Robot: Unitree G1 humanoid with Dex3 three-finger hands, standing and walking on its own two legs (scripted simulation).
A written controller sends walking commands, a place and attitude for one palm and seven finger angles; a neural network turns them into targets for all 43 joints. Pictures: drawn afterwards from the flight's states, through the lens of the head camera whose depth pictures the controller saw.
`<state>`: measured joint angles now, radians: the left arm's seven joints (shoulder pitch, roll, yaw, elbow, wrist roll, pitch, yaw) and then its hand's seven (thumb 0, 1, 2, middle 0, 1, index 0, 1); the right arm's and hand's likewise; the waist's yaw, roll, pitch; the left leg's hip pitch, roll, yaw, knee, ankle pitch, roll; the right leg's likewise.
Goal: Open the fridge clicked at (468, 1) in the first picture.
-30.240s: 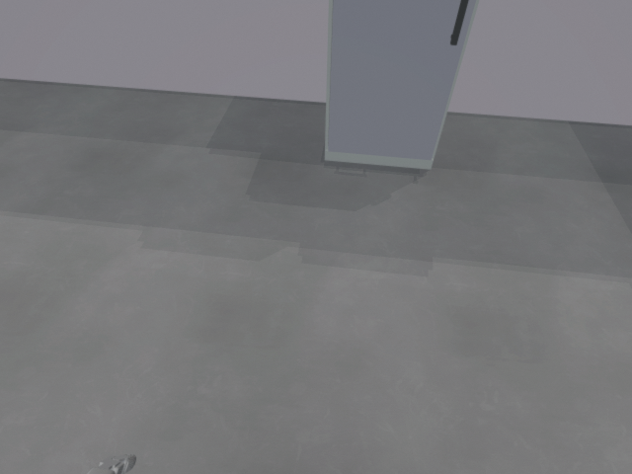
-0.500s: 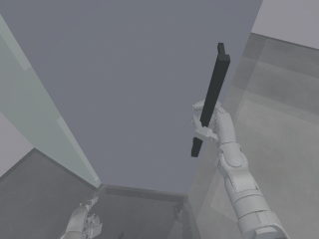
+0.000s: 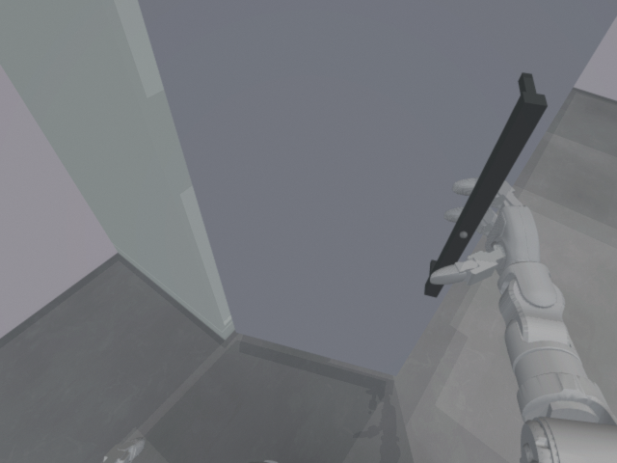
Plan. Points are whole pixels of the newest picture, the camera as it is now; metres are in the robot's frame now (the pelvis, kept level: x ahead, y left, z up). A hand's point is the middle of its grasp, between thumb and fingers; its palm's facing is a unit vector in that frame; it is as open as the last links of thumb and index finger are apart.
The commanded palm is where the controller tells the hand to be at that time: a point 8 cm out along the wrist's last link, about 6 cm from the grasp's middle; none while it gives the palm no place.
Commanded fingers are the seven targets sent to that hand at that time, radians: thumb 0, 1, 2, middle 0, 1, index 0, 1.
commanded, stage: loosen the grip on the handle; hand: right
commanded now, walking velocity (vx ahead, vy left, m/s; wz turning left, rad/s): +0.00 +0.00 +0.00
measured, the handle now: (468, 209) +0.45 -0.16 +0.10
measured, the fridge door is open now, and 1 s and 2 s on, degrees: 68 68 68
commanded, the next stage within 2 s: slip the hand off the handle in 0.08 s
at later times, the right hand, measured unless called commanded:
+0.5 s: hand (504, 252) +0.39 -0.20 +0.09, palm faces -0.05 +0.99 -0.10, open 14.7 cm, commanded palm +0.37 -0.24 +0.09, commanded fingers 0.00 0.55 -0.20 0.25 1.15 0.25 1.15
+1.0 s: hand (517, 286) +0.34 -0.21 +0.08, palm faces -0.09 +0.99 -0.08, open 14.7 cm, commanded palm +0.31 -0.26 +0.09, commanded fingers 0.00 0.55 -0.20 0.25 1.15 0.25 1.15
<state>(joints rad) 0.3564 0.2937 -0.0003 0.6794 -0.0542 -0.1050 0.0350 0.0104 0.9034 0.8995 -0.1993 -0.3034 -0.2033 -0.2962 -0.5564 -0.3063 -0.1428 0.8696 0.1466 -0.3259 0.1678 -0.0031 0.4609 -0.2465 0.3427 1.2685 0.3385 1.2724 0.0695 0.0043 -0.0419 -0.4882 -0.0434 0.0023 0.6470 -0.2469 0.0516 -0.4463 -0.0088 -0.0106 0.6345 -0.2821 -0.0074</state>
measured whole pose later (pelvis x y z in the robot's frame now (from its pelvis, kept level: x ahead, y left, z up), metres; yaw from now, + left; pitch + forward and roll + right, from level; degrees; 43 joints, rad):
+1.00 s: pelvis +0.03 -0.04 -0.01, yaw -1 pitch +4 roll +1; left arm 0.30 0.26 -0.04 0.58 -0.04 -0.14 0.04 0.01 0.90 0.90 -0.20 -0.30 -0.21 -0.30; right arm -0.12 -0.27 -0.12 0.28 0.19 -0.15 0.24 -0.01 0.55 -0.20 0.25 1.15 0.25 1.15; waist 0.00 -0.02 -0.08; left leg -0.46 -0.02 0.00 0.71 -0.33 0.00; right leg -0.44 0.04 0.01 0.74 -0.37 -0.04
